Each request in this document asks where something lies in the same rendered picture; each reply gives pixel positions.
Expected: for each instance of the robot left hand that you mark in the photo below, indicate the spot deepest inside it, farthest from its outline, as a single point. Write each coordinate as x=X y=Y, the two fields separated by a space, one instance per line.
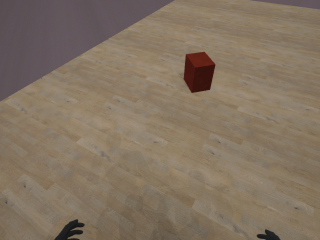
x=68 y=230

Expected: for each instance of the robot right hand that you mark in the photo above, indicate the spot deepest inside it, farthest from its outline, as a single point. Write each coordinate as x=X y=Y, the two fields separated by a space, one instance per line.
x=268 y=236

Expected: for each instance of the carton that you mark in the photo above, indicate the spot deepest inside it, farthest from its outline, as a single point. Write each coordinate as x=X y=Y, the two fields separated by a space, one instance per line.
x=198 y=71

